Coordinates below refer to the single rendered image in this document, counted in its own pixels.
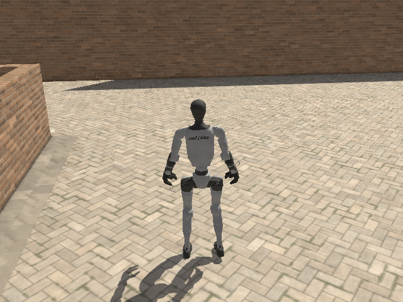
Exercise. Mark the robot right forearm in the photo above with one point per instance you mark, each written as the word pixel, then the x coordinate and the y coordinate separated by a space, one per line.
pixel 231 165

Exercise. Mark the robot left forearm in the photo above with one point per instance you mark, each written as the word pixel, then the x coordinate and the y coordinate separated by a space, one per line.
pixel 169 166

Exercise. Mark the robot right upper arm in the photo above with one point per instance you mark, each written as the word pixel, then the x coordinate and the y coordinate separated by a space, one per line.
pixel 220 133

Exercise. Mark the right robot hand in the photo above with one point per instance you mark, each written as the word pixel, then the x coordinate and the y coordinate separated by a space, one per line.
pixel 236 176

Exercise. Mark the robot right thigh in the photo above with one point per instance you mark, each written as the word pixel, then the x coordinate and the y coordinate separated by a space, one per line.
pixel 216 184

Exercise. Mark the robot left upper arm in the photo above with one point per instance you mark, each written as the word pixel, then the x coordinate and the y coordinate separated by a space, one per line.
pixel 179 134

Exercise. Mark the left robot foot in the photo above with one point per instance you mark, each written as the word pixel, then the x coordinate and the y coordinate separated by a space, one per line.
pixel 186 253

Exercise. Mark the left robot hand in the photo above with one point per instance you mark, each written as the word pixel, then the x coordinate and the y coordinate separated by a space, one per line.
pixel 166 177

